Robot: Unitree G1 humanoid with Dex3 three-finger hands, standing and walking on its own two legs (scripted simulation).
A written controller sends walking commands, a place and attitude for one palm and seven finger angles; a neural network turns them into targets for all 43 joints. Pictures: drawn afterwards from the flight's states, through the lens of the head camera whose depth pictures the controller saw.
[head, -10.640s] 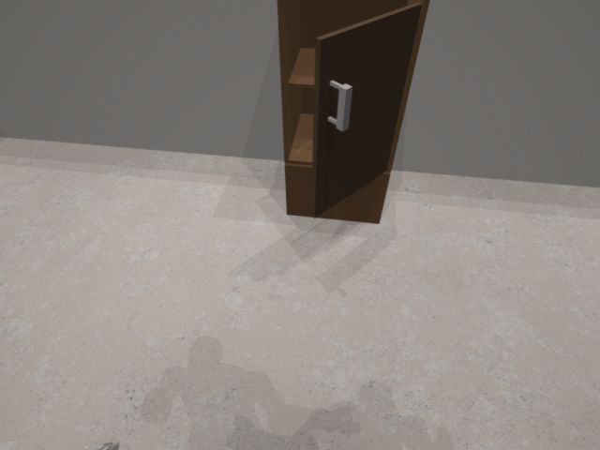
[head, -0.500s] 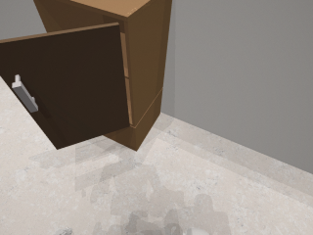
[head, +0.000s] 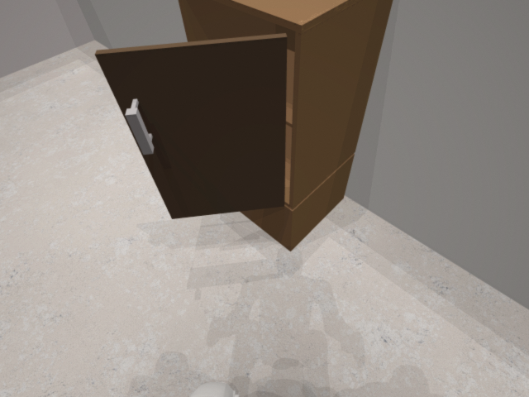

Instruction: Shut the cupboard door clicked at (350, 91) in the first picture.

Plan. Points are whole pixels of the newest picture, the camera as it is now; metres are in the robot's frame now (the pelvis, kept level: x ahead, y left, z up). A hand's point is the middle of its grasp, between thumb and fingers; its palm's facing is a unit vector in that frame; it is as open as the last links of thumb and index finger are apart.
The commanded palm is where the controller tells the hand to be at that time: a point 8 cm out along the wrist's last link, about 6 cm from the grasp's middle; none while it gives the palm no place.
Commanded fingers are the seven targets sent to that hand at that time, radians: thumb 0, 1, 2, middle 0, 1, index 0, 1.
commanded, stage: turn to face it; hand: left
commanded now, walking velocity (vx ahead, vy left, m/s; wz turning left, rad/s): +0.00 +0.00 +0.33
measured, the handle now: (141, 126) +0.68 +0.33 -0.01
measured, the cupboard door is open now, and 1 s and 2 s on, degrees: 50 50 50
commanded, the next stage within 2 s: take the last steps up to it in 0.26 s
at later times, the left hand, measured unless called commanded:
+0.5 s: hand out of the picture +0.01 +0.26 -0.16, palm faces +0.18 -0.95 -0.24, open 7.4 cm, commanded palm none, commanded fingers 0.00 0.90 0.90 -0.20 -0.30 -0.20 -0.30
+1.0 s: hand out of the picture -0.05 +0.17 -0.16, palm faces +0.32 -0.94 -0.15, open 7.4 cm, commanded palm none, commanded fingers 0.00 0.90 0.90 -0.20 -0.30 -0.20 -0.30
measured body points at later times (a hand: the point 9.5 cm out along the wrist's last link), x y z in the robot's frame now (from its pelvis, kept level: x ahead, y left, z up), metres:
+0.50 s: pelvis -0.02 +0.05 +0.00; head -0.01 +0.06 +0.45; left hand +0.00 +0.31 -0.15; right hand +0.09 -0.17 -0.14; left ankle -0.03 +0.14 -0.74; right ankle -0.01 -0.09 -0.69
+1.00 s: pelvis +0.09 +0.06 +0.00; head +0.11 +0.06 +0.45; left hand -0.07 +0.22 -0.15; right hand +0.16 -0.16 -0.16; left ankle +0.15 +0.22 -0.70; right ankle +0.00 -0.07 -0.74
